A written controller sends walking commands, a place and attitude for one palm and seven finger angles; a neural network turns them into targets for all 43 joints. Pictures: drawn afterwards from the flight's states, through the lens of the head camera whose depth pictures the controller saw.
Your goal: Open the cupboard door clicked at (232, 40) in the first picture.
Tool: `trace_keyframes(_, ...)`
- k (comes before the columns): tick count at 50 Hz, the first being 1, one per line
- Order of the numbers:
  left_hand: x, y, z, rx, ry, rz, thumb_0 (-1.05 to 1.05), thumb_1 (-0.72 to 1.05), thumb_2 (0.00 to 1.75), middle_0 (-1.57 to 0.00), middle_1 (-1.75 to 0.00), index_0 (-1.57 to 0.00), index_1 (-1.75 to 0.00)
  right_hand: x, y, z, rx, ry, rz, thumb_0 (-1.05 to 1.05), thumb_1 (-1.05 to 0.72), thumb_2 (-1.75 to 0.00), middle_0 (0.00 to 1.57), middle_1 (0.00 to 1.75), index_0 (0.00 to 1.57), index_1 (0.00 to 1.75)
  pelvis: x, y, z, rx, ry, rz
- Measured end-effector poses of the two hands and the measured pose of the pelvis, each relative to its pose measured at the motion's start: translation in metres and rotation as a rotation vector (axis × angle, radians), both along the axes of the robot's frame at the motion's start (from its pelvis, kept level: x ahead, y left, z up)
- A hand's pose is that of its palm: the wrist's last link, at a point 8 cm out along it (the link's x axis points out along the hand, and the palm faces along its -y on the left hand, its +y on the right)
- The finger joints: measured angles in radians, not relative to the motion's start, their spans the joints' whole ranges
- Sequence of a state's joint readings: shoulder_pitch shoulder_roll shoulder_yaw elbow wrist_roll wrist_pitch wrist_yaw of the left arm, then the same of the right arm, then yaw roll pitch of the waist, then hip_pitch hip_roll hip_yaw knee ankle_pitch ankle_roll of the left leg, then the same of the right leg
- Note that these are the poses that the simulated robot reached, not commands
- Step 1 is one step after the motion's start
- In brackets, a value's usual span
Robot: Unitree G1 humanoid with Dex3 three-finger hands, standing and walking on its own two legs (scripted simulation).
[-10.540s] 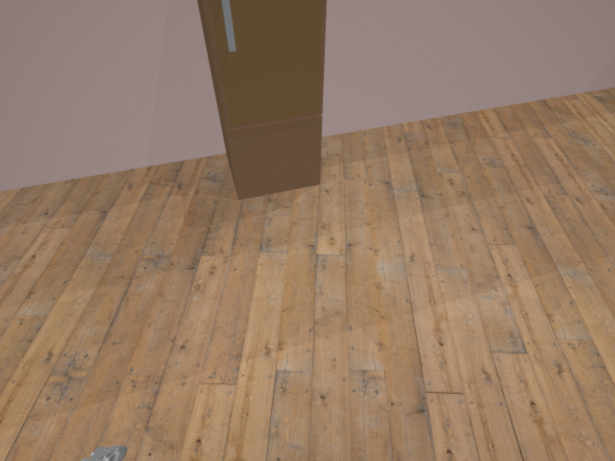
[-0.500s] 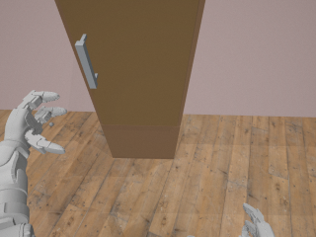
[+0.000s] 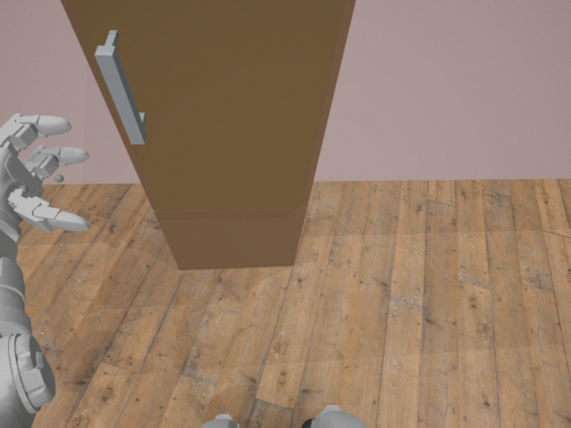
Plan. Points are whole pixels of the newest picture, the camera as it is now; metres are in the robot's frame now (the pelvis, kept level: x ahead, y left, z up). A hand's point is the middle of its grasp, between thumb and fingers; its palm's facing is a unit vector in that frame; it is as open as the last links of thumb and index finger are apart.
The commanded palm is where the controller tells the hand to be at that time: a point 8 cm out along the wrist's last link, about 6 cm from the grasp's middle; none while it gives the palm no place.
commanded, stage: move the hooked fingers beside the handle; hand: left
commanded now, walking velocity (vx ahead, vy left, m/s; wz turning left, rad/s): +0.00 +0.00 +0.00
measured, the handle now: (126, 91) +0.60 +0.27 +0.08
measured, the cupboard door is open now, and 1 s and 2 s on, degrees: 0 0 0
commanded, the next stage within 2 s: none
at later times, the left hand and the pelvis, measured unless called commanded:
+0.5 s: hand (71, 135) +0.48 +0.31 +0.10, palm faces +0.07 -1.00 +0.00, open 14.0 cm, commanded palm +0.48 +0.35 +0.09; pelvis +0.00 +0.01 -0.01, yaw -1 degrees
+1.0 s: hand (79, 106) +0.55 +0.32 +0.09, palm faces +0.06 -1.00 -0.01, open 14.0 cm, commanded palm +0.53 +0.35 +0.09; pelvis +0.01 +0.01 -0.02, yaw -3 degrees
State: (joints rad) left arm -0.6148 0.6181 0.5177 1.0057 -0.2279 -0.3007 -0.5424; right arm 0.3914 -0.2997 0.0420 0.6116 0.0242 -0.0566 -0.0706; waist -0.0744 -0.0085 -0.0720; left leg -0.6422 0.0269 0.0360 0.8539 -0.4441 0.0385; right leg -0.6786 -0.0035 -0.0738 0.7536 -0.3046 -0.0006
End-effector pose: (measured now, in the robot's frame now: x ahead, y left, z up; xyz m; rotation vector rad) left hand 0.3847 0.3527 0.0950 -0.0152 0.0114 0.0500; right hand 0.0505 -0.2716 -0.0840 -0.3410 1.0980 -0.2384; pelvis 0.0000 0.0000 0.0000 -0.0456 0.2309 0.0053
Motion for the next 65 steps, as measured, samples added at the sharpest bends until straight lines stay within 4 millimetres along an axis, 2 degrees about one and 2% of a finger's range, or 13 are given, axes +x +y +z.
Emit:
trace_keyframes(12,0.038,-0.001,0.003,0.007,0.004,0.009,-0.01,-0.50,0.30,-0.30,-1.20,-0.30,-1.20,-0.009,0.016,-0.006,0.022,0.052,-0.025,0.01,-0.90,-0.90,0.20,0.30,0.20,0.30,0.001,0.008,-0.004,-0.008,0.035,-0.009)
trace_keyframes(21,0.061,0.005,0.003,0.017,0.030,0.013,-0.01,-0.50,0.30,-0.30,-1.20,-0.30,-1.20,-0.037,0.011,-0.010,0.003,0.169,-0.062,0.00,-0.90,-0.90,0.20,0.30,0.20,0.30,-0.001,0.007,-0.008,-0.016,0.069,-0.006)
trace_keyframes(32,0.100,0.011,0.004,0.017,0.045,0.006,-0.01,-0.50,0.30,-0.30,-1.20,-0.30,-1.20,-0.076,0.001,-0.003,-0.052,0.318,-0.123,0.00,-0.90,-0.90,0.20,0.30,0.20,0.30,-0.001,0.004,-0.015,-0.030,0.135,-0.006)
trace_keyframes(44,0.143,0.015,0.003,0.021,0.046,0.006,-0.01,-0.50,0.30,-0.30,-1.19,-0.30,-1.20,-0.099,0.015,0.000,-0.041,0.423,-0.186,0.00,-0.90,-0.90,0.20,0.30,0.20,0.30,0.006,0.006,-0.021,-0.047,0.209,-0.021)
trace_keyframes(54,0.140,0.027,-0.006,0.028,0.050,0.015,-0.01,-0.50,0.30,-0.30,-1.19,-0.30,-1.20,-0.092,0.032,-0.002,0.023,0.452,-0.195,0.00,-0.90,-0.90,0.20,0.30,0.20,0.30,0.019,0.011,-0.019,-0.053,0.220,-0.028)
trace_keyframes(65,0.124,0.021,-0.004,0.002,0.053,0.009,-0.01,-0.50,0.30,-0.30,-1.19,-0.30,-1.20,-0.053,0.022,-0.002,0.019,0.354,-0.138,0.00,-0.90,-0.90,0.20,0.30,0.20,0.30,0.026,0.011,-0.013,-0.056,0.172,-0.012)
